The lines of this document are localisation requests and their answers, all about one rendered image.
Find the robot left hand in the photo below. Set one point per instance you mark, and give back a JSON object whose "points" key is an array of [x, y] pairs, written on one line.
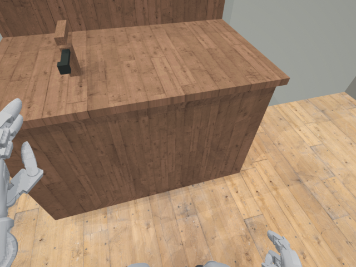
{"points": [[10, 124]]}

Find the robot right hand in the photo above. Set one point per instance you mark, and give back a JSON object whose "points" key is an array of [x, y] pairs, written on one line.
{"points": [[287, 257]]}

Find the tap lever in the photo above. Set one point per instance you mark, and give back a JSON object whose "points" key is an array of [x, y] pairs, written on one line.
{"points": [[64, 64]]}

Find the left robot forearm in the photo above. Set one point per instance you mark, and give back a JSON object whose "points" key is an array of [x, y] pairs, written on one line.
{"points": [[8, 242]]}

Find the counter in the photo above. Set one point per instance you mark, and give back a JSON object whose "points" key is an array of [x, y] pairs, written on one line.
{"points": [[162, 94]]}

